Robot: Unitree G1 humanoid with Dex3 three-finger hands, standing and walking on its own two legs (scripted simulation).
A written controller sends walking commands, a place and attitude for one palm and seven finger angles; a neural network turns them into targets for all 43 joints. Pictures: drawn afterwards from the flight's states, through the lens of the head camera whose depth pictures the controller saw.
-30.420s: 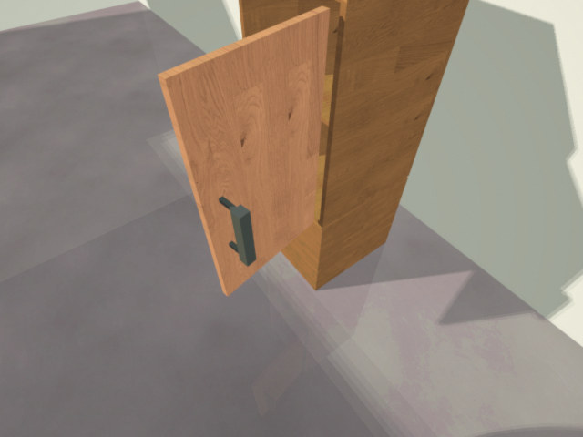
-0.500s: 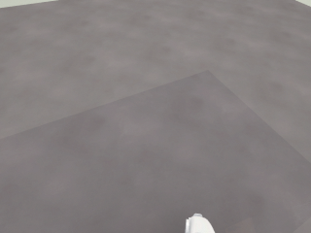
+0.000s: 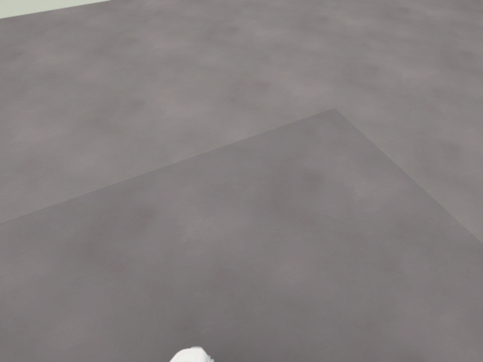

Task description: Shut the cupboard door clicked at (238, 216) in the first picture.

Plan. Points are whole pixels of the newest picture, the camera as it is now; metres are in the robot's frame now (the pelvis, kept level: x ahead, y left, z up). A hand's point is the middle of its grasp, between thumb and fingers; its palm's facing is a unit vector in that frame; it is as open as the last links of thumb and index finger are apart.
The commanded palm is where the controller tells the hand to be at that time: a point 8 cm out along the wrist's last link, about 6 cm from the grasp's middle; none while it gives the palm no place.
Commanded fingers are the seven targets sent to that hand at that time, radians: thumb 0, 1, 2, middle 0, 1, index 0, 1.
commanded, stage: turn to face it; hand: left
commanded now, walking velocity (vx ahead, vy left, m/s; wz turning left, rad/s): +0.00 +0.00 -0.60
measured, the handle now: out of the picture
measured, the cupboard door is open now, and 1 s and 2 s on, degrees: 61 61 61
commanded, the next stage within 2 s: none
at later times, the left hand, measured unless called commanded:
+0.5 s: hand (165, 324) +0.20 +0.17 -0.16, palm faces -0.25 -0.92 -0.29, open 7.4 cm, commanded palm none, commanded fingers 0.00 0.90 0.90 -0.20 -0.30 -0.20 -0.30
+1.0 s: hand (191, 275) +0.30 +0.14 -0.16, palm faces -0.55 -0.81 -0.19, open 7.4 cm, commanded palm none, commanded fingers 0.00 0.90 0.90 -0.20 -0.30 -0.20 -0.30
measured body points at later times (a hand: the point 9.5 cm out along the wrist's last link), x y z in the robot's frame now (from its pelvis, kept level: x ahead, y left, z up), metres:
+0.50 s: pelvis +0.05 -0.01 -0.02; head +0.09 -0.05 +0.43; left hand +0.22 +0.22 -0.14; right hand +0.04 -0.28 -0.17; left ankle +0.06 +0.13 -0.71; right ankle +0.03 -0.12 -0.74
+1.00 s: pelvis +0.10 +0.02 +0.00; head +0.16 +0.01 +0.45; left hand +0.33 +0.18 -0.15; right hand +0.01 -0.23 -0.12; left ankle +0.16 +0.11 -0.74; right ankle -0.01 -0.08 -0.66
